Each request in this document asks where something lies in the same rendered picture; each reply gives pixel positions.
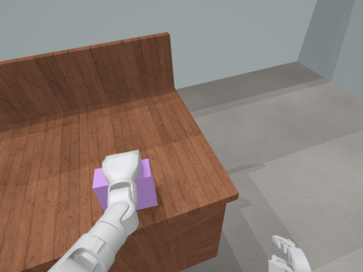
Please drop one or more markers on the sponge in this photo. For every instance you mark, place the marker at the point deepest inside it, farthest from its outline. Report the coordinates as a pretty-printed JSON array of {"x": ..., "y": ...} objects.
[{"x": 145, "y": 187}]

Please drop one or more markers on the table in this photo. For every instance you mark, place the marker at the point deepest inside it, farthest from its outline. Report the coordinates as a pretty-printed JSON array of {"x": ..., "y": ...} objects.
[{"x": 61, "y": 114}]

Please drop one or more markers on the robot left forearm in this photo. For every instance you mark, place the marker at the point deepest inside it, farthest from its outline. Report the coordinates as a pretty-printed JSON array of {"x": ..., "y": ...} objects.
[{"x": 96, "y": 250}]

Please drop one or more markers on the right robot hand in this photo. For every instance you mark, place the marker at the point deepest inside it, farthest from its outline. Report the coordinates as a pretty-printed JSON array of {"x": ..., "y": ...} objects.
[{"x": 295, "y": 257}]

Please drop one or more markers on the left robot hand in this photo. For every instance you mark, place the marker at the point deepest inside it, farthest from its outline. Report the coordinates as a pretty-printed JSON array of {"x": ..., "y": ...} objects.
[{"x": 122, "y": 166}]

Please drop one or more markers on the robot left upper arm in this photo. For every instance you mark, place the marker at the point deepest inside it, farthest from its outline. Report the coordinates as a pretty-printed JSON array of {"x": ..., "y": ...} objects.
[{"x": 69, "y": 265}]

